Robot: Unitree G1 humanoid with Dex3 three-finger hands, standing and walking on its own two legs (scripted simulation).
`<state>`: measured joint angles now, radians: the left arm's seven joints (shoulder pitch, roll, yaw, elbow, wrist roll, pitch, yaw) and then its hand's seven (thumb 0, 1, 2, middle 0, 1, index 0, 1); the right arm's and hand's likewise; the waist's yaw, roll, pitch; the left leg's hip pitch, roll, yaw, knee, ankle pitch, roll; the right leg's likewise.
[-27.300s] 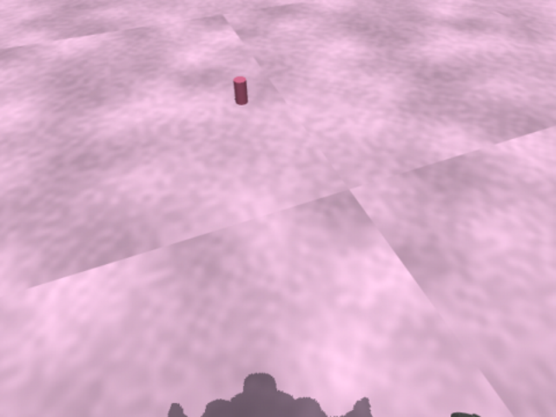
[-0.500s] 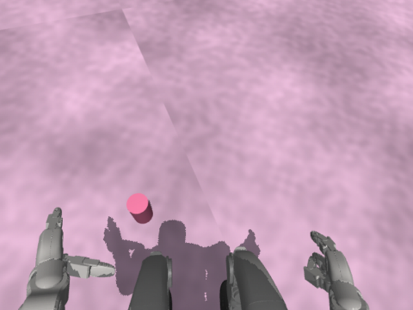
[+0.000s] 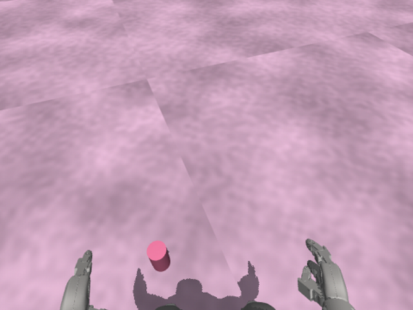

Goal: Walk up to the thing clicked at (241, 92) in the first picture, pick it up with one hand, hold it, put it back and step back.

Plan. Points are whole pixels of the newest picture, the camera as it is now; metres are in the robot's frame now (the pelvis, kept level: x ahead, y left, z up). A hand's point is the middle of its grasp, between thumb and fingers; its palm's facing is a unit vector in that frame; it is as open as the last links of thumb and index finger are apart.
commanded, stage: home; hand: left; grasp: from the side
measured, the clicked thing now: (159, 256) +0.42 +0.19 -0.64
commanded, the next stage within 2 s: stand in 1.54 s
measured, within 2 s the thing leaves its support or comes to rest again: neither
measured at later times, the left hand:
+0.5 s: hand (120, 295) +0.17 +0.17 -0.05, palm faces +0.10 -0.95 -0.28, open 17.6 cm
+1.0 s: hand (121, 303) +0.16 +0.16 -0.05, palm faces +0.11 -0.95 -0.28, open 17.4 cm
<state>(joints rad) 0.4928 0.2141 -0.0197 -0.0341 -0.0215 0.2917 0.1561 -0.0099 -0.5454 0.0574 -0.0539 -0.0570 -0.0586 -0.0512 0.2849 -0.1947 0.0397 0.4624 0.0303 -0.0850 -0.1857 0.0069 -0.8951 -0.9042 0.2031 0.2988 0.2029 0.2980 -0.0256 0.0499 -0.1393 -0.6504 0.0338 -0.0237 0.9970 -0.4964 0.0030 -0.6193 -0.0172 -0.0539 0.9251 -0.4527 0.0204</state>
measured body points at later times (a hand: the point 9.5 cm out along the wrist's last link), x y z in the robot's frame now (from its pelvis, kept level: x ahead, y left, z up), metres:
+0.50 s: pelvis +0.00 -0.01 +0.01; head +0.02 -0.02 +0.46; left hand +0.16 +0.22 -0.03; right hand +0.16 -0.26 -0.07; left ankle +0.00 +0.11 -0.68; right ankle +0.01 -0.14 -0.68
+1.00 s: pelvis -0.01 -0.02 +0.01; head +0.01 -0.02 +0.46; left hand +0.15 +0.21 -0.03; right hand +0.16 -0.26 -0.06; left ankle +0.00 +0.11 -0.68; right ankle +0.01 -0.14 -0.68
